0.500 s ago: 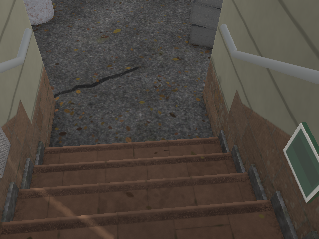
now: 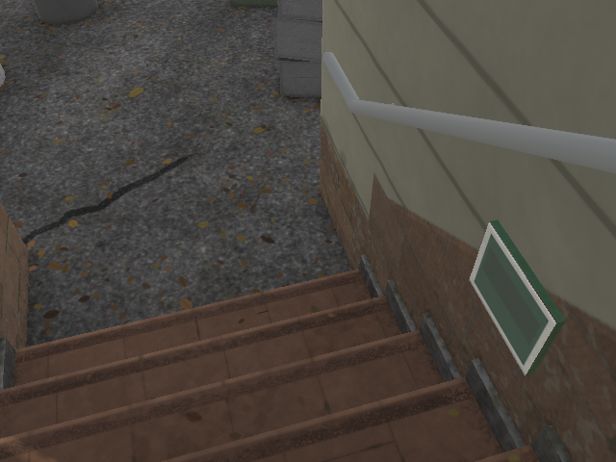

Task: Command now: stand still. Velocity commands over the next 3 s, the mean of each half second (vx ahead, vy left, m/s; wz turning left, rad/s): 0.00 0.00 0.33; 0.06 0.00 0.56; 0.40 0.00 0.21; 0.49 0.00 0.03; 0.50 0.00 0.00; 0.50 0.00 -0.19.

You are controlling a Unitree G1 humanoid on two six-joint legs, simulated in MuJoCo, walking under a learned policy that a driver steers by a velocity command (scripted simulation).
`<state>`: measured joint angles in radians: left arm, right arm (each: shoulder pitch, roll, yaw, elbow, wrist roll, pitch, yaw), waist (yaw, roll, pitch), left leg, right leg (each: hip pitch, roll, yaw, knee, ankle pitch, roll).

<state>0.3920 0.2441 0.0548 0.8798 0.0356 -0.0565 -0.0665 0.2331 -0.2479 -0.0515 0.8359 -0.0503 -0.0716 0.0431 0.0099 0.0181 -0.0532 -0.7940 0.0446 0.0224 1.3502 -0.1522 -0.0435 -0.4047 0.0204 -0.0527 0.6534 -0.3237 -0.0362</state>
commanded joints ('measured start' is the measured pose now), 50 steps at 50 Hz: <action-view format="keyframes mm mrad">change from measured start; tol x32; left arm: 1 -145 85 -14 -79 -74 24 81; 11 265 156 59 44 30 -26 150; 17 -594 130 69 -281 46 -79 101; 24 1 56 5 -112 41 -10 82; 50 -244 32 -80 -235 55 0 34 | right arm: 1 82 23 28 -1 23 91 -36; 12 -29 25 21 -81 -3 19 -120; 18 701 -344 -99 77 -78 -81 -43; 24 -94 -92 -7 -116 -14 18 55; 50 101 -132 31 -86 23 -43 -4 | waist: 1 -77 -43 -60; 50 -66 76 47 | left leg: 1 342 -16 4 -278 -65 0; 7 226 -35 -39 -552 237 103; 12 -135 23 -78 -210 -450 -29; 16 942 -109 61 -369 151 -11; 19 1080 342 -803 -817 1145 346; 25 141 20 -384 -848 226 154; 31 579 68 -570 -837 -157 285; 41 530 49 -637 -691 405 351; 45 431 -5 -753 -826 -370 350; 50 343 -45 -728 -797 -356 380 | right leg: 1 -60 -258 96 -123 786 -130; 7 245 -272 244 17 199 -211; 10 367 -553 497 -80 412 -364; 15 -418 -287 -16 -136 -39 -85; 18 -769 116 181 701 -520 7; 28 -448 -37 113 1160 158 144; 34 -804 -50 174 918 -5 198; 50 -217 17 57 456 -282 146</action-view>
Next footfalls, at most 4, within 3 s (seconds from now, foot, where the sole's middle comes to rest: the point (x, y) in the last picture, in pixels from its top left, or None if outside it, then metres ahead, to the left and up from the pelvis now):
0.08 left None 0.03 0.14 -0.76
1.10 right None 0.09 -0.06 -0.76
1.58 left None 0.23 0.27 -0.94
2.04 right None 0.56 0.21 -1.11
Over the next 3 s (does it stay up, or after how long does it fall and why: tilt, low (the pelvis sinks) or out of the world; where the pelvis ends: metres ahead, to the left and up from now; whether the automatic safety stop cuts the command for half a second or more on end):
stays up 0.83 0.52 -0.55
